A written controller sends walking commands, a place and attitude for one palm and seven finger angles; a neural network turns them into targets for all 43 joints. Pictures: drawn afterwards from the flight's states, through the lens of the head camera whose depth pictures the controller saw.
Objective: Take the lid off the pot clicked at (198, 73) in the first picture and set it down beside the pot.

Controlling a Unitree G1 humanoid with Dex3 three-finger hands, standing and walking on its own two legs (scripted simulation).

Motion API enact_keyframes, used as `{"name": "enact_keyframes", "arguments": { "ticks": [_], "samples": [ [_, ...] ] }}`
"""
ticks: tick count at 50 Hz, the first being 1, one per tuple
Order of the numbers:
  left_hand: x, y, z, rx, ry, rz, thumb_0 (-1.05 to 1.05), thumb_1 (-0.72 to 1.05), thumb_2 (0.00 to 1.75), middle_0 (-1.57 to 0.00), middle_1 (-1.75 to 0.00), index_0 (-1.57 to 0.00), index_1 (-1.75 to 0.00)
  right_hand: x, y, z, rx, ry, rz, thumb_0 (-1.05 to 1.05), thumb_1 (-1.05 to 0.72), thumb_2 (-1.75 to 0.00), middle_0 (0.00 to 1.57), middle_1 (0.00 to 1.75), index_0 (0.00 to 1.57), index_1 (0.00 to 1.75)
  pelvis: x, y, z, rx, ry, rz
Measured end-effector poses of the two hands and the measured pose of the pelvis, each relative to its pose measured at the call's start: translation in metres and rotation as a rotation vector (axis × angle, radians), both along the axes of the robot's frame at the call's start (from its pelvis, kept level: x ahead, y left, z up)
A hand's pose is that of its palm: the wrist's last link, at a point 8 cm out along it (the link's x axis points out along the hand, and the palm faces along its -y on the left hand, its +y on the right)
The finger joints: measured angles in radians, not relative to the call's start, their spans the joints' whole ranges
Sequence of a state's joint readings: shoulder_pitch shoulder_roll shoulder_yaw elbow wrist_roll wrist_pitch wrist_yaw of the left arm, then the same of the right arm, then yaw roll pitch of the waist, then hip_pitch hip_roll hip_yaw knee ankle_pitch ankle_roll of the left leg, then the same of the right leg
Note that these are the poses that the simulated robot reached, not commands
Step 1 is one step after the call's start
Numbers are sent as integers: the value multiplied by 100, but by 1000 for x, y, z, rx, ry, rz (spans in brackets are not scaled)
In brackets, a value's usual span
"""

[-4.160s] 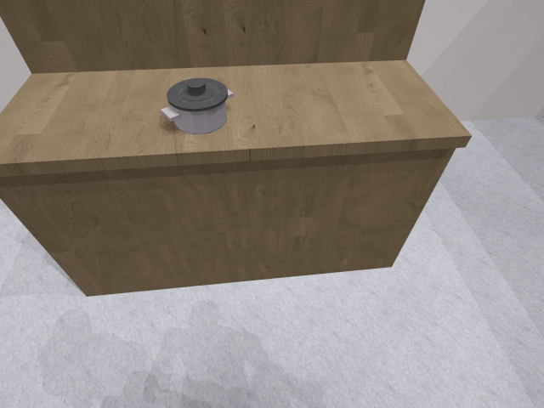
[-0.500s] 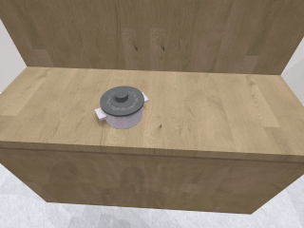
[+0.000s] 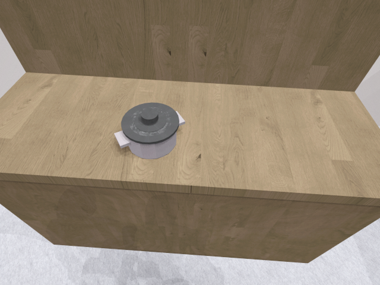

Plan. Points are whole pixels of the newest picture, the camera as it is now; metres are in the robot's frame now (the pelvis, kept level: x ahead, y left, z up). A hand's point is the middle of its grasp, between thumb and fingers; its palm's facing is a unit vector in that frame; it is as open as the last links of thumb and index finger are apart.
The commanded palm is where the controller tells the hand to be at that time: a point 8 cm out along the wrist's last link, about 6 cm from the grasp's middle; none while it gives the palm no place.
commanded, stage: look again from close up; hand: left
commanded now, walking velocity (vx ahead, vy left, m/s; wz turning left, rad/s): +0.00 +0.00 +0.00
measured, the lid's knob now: (149, 115) +0.51 +0.14 +0.06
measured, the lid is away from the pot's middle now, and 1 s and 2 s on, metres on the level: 0.00 0.00 0.00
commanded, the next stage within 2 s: lift the closed hand beside the body in 0.08 s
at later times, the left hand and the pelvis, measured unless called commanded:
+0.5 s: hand out of the picture +0.12 +0.17 -0.06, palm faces +0.16 -0.96 -0.24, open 5.4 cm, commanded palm +0.08 +0.23 -0.03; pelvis -0.01 -0.02 +0.00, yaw +0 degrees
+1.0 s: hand (70, 282) +0.13 +0.22 +0.01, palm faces +0.26 -0.89 -0.37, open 3.1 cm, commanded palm +0.08 +0.26 +0.04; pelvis +0.00 -0.01 +0.00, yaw +1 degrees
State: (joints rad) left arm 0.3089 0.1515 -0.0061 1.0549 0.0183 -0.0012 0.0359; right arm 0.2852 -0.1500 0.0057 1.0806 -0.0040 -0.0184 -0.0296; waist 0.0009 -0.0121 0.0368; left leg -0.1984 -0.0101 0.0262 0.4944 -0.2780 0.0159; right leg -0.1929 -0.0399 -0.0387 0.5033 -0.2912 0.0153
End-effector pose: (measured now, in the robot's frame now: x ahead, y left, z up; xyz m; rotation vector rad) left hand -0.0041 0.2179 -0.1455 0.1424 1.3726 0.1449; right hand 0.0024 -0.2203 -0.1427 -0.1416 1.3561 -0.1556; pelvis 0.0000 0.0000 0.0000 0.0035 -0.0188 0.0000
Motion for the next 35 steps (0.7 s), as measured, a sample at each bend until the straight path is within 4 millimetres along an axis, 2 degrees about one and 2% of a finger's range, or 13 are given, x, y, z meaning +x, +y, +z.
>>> {"name": "enact_keyframes", "arguments": {
  "ticks": [10, 12, 14, 17, 20, 22, 24, 28, 31, 35],
  "samples": [
    [-10, -8, 0, -4, 26, 2, 0, 91, 89, -20, -30, -20, -30, 1, -7, 1, -1, 10, 4, 2, -93, -90, 20, 30, 20, 30, -1, -5, 1, -6, 1, -1],
    [10, -3, 14, 35, -101, 16, 2, 93, 89, -21, -30, -21, -31, 9, -11, 6, -12, -74, 8, 2, -94, -90, 20, 30, 20, 30, -2, -6, 0, -4, -1, -3],
    [43, 10, 43, 114, -300, 27, 3, 95, 89, -23, -32, -23, -33, 27, -17, 11, -28, -203, 15, 2, -94, -90, 20, 30, 20, 30, -1, -6, 0, -4, -3, 7],
    [91, 19, 86, 194, -548, -2, 3, 96, 89, -28, -39, -28, -39, 65, -22, 19, -29, -393, 46, 2, -93, -90, 20, 30, 20, 30, -2, -4, 1, -2, -22, 24],
    [117, 13, 101, 196, -655, -40, 2, 95, 89, -36, -48, -36, -48, 108, -26, 34, -10, -562, 49, 2, -92, -90, 20, 30, 20, 30, -7, -5, 0, 4, -15, 18],
    [117, 5, 104, 158, -684, -45, 2, 94, 89, -43, -55, -43, -56, 132, -27, 51, -5, -660, 47, 2, -92, -90, 20, 30, 20, 30, -10, -9, 0, 8, -12, 4],
    [109, 0, 110, 130, -723, -36, 1, 93, 89, -50, -63, -51, -64, 154, -27, 71, -13, -750, 68, 2, -92, -90, 20, 30, 20, 30, -11, -13, -1, 8, -15, -1],
    [90, 5, 125, 156, -798, 6, 1, 91, 89, -67, -81, -67, -82, 187, -24, 103, -43, -873, 156, 2, -91, -90, 20, 30, 20, 30, -14, -20, -1, 0, -25, 14],
    [80, 14, 128, 193, -801, 41, 1, 91, 89, -80, -95, -80, -95, 202, -20, 112, -52, -901, 210, 1, -91, -90, 20, 30, 20, 30, -17, -23, -1, -9, -24, 30],
    [74, 20, 139, 226, -811, 54, 1, 90, 89, -97, -114, -97, -114, 207, -13, 109, -46, -891, 234, 1, -91, -90, 20, 30, 20, 30, -16, -23, 0, -13, -20, 35]
  ]
}}
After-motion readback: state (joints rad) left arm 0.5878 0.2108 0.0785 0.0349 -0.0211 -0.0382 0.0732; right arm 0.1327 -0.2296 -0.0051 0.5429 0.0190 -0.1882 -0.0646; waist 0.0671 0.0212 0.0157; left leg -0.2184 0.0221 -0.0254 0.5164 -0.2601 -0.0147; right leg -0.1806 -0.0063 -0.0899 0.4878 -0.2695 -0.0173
